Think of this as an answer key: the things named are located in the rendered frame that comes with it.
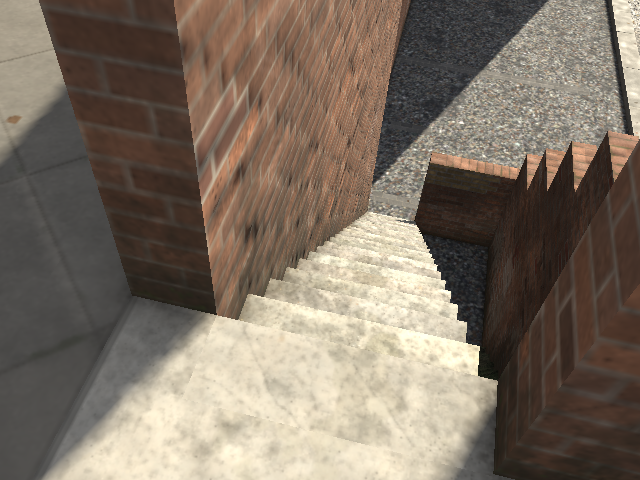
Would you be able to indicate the stairs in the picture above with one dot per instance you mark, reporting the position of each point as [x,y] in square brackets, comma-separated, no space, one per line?
[373,286]

